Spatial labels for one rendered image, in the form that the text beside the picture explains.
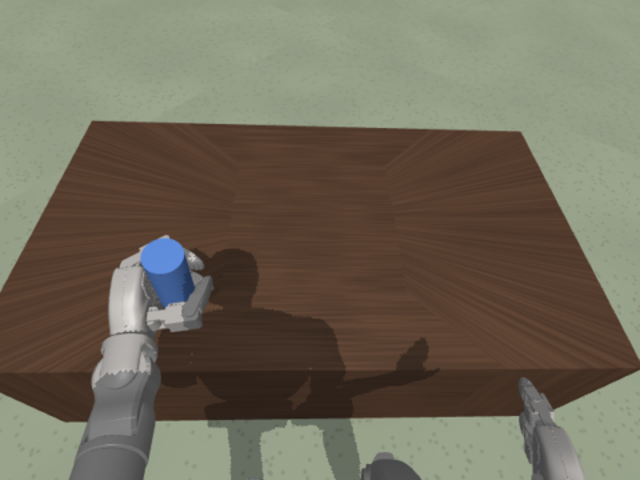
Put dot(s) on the can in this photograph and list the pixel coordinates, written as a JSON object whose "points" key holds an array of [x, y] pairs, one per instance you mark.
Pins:
{"points": [[165, 264]]}

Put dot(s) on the right robot hand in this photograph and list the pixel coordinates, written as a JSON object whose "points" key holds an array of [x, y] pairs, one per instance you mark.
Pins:
{"points": [[548, 447]]}

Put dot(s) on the left robot hand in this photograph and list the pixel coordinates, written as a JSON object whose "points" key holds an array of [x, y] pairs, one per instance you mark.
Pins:
{"points": [[134, 305]]}

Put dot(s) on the left robot arm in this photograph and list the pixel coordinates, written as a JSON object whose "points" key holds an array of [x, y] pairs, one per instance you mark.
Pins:
{"points": [[117, 439]]}

